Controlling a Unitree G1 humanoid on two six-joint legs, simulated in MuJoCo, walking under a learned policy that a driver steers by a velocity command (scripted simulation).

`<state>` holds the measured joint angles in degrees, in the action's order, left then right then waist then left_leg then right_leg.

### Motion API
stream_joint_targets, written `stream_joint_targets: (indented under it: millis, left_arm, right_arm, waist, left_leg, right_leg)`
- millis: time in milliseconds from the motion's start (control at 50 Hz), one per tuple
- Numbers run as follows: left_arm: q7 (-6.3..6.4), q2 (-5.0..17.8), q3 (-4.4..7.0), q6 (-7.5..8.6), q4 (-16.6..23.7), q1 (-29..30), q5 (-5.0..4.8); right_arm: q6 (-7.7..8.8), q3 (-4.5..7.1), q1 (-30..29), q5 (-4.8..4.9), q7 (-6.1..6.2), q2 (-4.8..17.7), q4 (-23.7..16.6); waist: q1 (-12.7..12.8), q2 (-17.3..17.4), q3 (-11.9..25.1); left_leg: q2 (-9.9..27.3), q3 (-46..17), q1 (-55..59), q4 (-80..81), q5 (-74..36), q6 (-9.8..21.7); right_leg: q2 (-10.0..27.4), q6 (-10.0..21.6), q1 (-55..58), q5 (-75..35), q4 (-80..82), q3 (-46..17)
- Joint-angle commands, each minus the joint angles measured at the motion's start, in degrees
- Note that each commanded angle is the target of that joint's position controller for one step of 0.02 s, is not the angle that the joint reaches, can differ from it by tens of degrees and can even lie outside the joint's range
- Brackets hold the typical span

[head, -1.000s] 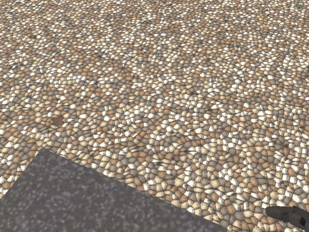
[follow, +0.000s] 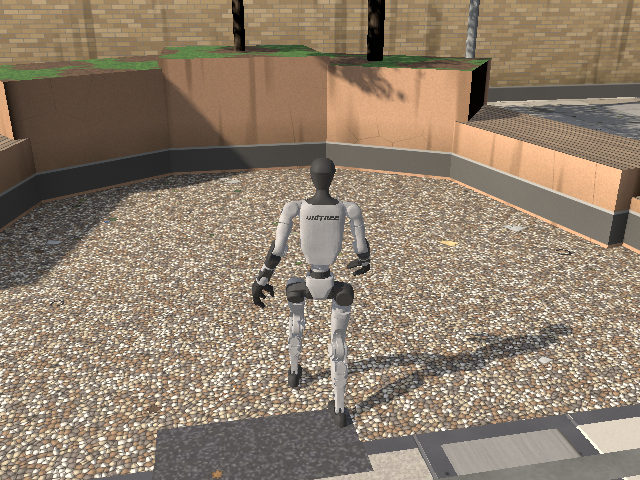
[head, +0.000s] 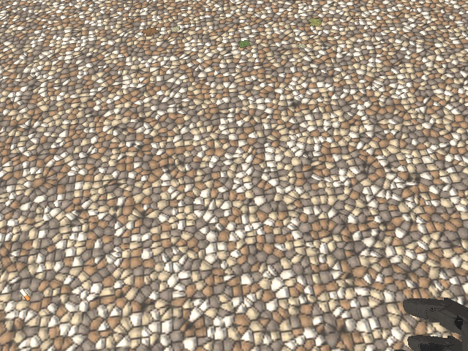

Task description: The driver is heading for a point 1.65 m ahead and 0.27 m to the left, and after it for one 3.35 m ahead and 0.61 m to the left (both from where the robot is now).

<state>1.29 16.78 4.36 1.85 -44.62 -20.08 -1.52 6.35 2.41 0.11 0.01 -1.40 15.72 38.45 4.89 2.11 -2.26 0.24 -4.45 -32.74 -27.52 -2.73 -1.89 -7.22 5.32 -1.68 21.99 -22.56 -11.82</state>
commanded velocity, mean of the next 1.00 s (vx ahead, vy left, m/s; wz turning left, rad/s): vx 0.50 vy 0.00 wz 0.12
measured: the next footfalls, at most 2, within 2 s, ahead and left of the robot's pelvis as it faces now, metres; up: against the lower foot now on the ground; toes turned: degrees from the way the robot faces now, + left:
left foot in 0.04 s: +0.22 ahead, +0.12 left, +0.00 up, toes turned -6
right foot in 0.54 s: +0.44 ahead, -0.16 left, +0.00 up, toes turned -1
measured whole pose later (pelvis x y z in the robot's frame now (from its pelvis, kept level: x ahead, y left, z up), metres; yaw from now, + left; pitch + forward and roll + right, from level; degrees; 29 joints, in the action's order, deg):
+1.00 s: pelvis +0.53 -0.02 -0.01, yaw +13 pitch +2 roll -3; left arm 0.5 16.9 4.5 3.7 -50.2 -18.8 -0.8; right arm 1.2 2.7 4.6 1.1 -3.2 15.6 39.0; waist 4.8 1.8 -2.1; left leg 4.3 1.5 -34.8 -37.1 4.4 3.0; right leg 0.7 -2.0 6.0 21.2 -14.5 14.6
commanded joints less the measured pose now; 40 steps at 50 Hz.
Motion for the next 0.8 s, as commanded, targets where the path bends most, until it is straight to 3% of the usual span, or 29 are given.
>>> stream_joint_targets:
  millis: [20, 40, 60, 80, 100, 120, 140, 160, 180, 220, 300, 360, 440, 480, 520, 540, 560, 580, 600, 640, 660, 720, 800]
  left_arm:
    - [0.45, 8.5, 2.3, 0.15, 2.7, 0.8, 0.39]
    - [0.12, 6.9, 1.66, 0.16, 3.2, 1.7, 0.69]
    - [-0.06, 4.6, 0.54, 0.19, 4.1, 1.1, 1.79]
    - [-0.46, -0.2, -0.73, 0.71, 3.7, -10.3, -0.07]
    - [-0.47, 5.1, -0.34, 0.9, 2.0, -9.8, -0.7]
    - [-0.6, 8.4, 0.53, 0.9, 3.3, -1.5, -0.6]
    - [-0.41, 8.2, 0.51, 0.98, 4.9, 3.6, 0.13]
    - [-0.5, 7.6, 0.59, 1.38, 5.9, 6.4, 1.06]
    - [-0.82, 6.6, 0.58, 1.58, 6.0, 5.9, 1.03]
    - [-1.12, 4.2, 0.05, 1.56, 5.6, 4.3, 0.71]
    - [-1.5, 1.7, -1.4, 1.8, 7.8, 10.6, 1.43]
    - [-1.99, 1.4, -1.83, 2.4, 8.7, 16.1, 1.25]
    - [-2.65, 2.6, -1.49, 3.27, 10.5, 21.5, 0.72]
    - [-2.9, 4.1, -0.91, 3.85, 10.6, 20.7, 0.58]
    - [-2.4, 6.8, 0.64, 4.09, 8.0, 12.3, 0.88]
    - [-1.77, 9.9, 1.84, 4.14, 6.6, 3.6, 1.79]
    - [-1.36, 15.1, 3.2, 3.25, 5.6, -2.9, 2.62]
    - [-1.62, 12.2, 2.51, 2.84, 4.8, -4.7, 2.24]
    - [-1.76, 8.8, 1.4, 2.93, 4.6, -1.8, 1.64]
    - [-2.15, 4.8, 0.11, 3.32, 4.7, 5.4, 1.68]
    - [-2.25, 3.4, -0.22, 3.73, 4.5, 7.7, 1.97]
    - [-2.1, 3.9, 0.37, 4.81, 3.1, 9.7, 2.22]
    - [-1.32, 6.0, 1.14, 4.84, 0.9, 8.3, 2.36]
  right_arm:
    - [1.56, 3.05, 3.4, 0.08, 0.18, 8.5, -2.7]
    - [1.79, 3.7, 10.2, -0.64, 0.39, 9.8, -1.1]
    - [1.6, 4.19, 18.7, -1.31, 0.77, 12.2, -0.3]
    - [0.95, 5.22, 23.3, -1.26, 0.15, 15.7, 2.7]
    - [0.86, 4.13, 22.6, 0.5, -0.14, 10.4, 2.3]
    - [0.67, 3.3, 18.8, 0.71, 0.09, 7.3, 1.6]
    - [0.24, 2.87, 15.0, -0.01, 0.09, 6.9, 1.2]
    - [0.04, 2.57, 13.4, -0.4, 0.06, 6.2, 1.6]
    - [0.18, 2.15, 13.0, -0.89, 0.15, 5.6, 2.0]
    - [0.38, 1.87, 13.4, -0.27, 0.04, 4.9, 3.0]
    - [0.1, 2.77, 15.2, 0.6, 0.54, 8.8, 4.7]
    - [-0.58, 2.85, 17.0, 1.15, 0.71, 9.9, 5.9]
    - [-1.74, 2.79, 21.7, 1.73, 0.81, 10.5, 8.3]
    - [-2.36, 3.02, 21.8, 1.87, 1.15, 11.3, 8.7]
    - [-2.65, 2.62, 21.1, 1.64, 1.44, 10.5, 8.7]
    - [-2.37, 1.51, 20.1, 0.88, 1.35, 7.6, 7.7]
    - [-1.52, -0.15, 24.8, 0.67, 1.52, 2.1, 6.1]
    - [-1.01, 0.31, 25.2, 1.75, 1.66, 4.6, 6.1]
    - [-1.13, 1.75, 22.0, 2.69, 1.64, 8.9, 5.5]
    - [-1.94, 2.07, 18.2, 1.94, 1.77, 8.2, 4.9]
    - [-2.67, 2.32, 18.4, 1.69, 1.75, 7.4, 5.0]
    - [-4.32, 2.07, 18.2, 1.69, 1.44, 4.5, 4.4]
    - [-4.5, 1.68, 13.4, 1.34, 0.68, 3.5, 2.2]
  waist:
    - [-5.3, -8.8, 4.0]
    - [-8.7, -7.8, 9.0]
    - [-11.8, -2.7, 17.2]
    - [-7.0, 17.5, 24.0]
    - [-8.5, 11.8, 20.8]
    - [-10.2, 5.3, 11.7]
    - [-9.1, 0.3, 6.5]
    - [-8.1, -0.7, 2.8]
    - [-6.4, 1.0, 2.5]
    - [-5.2, 3.0, 3.1]
    - [-6.6, 2.0, 1.9]
    - [-8.5, 1.7, 1.0]
    - [-9.7, 2.2, 0.1]
    - [-8.0, 3.0, 0.4]
    - [-3.1, 2.5, 4.5]
    - [1.2, 0.0, 11.0]
    - [1.6, -12.7, 19.8]
    - [2.1, -16.8, 21.2]
    - [1.5, -12.2, 13.3]
    - [-1.6, -9.1, 5.2]
    - [-3.3, -9.8, 3.3]
    - [-5.4, -8.4, 1.4]
    - [-4.6, -5.6, 0.1]
  left_leg:
    - [-1.1, 1.4, 12.3, 1.2, 2.8, 3.1]
    - [0.4, 1.4, 22.7, 1.5, 1.1, 5.2]
    - [8.5, -7.3, 37.5, -0.2, 3.8, 8.5]
    - [21.4, -35.5, 56.1, 4.6, 15.0, 19.6]
    - [21.8, -42.8, 54.1, 9.3, 31.4, 18.4]
    - [19.2, -34.0, 45.7, 10.9, 32.6, 16.0]
    - [16.9, -27.3, 37.6, 11.9, 26.7, 14.3]
    - [15.2, -22.5, 31.4, 13.0, 19.6, 14.4]
    - [13.5, -18.9, 28.0, 14.0, 14.2, 14.0]
    - [11.8, -14.5, 26.1, 15.8, 8.9, 14.5]
    - [12.3, -9.0, 24.3, 19.3, 4.9, 15.9]
    - [10.1, -4.3, 22.9, 19.4, 3.2, 14.1]
    - [11.1, -5.9, 25.1, 16.3, 3.1, 13.0]
    - [12.3, -8.2, 26.5, 13.6, 3.9, 11.7]
    - [9.7, -6.6, 24.0, 5.1, -2.0, 9.4]
    - [6.3, -4.0, 17.4, -8.0, 1.9, 7.1]
    - [-1.1, 2.9, -2.0, -28.3, 20.4, 2.8]
    - [-1.0, -1.4, -9.3, -38.8, 36.4, 2.5]
    - [1.9, -3.0, -12.7, -43.1, 32.6, 2.8]
    - [5.2, -1.4, -10.6, -40.9, 24.3, 2.7]
    - [6.6, -1.7, -8.1, -39.2, 21.7, 2.6]
    - [7.5, -1.5, -5.6, -37.1, 16.5, 1.6]
    - [7.4, -1.1, -7.4, -26.1, 6.6, 1.0]
  right_leg:
    - [14.3, 3.9, -2.1, -34.6, -3.7, -9.9]
    - [11.5, 2.3, -3.4, -38.4, -11.7, -7.6]
    - [7.9, 0.6, -10.2, -28.0, -26.3, -3.9]
    - [-1.1, -3.6, -31.1, 8.5, -46.1, 0.7]
    - [3.0, -3.7, -37.8, 10.7, -52.2, -1.3]
    - [5.0, -3.8, -39.7, 5.6, -53.1, -0.2]
    - [7.0, -3.8, -38.5, 1.8, -51.2, 2.4]
    - [8.6, -3.8, -37.8, -0.4, -47.9, 3.3]
    - [10.4, -3.6, -34.9, -2.1, -45.3, 3.7]
    - [11.6, -3.8, -32.9, -2.1, -40.2, 5.4]
    - [13.3, -5.3, -33.6, -9.2, -26.6, 8.1]
    - [11.9, -5.9, -29.5, -19.0, -16.2, 9.8]
    - [9.3, -6.3, -26.1, -21.4, -8.8, 10.0]
    - [8.8, -5.3, -22.5, -19.2, -5.6, 9.6]
    - [8.1, -3.2, -8.9, -18.0, -2.3, 10.6]
    - [14.5, -0.2, 4.5, -18.0, -3.8, 5.0]
    - [28.6, 6.8, 24.2, -11.5, -2.5, -14.4]
    - [31.8, 9.4, 22.8, -2.6, 3.3, -26.9]
    - [29.6, 7.5, 16.5, 1.0, 4.9, -20.8]
    - [25.1, 5.5, 4.0, -5.6, 8.7, -8.8]
    - [23.5, 4.9, -0.4, -9.8, 10.6, -4.2]
    - [22.4, 5.2, -5.6, -19.7, 14.1, 4.3]
    - [21.8, 5.1, -4.0, -25.8, 15.2, 12.3]
Keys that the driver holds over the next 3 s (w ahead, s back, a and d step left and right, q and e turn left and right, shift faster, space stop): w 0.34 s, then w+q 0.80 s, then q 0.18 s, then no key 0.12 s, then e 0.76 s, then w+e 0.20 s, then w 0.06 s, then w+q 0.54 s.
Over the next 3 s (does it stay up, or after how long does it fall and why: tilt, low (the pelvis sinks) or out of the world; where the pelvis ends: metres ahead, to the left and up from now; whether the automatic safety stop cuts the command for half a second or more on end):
stays up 1.13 0.11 0.00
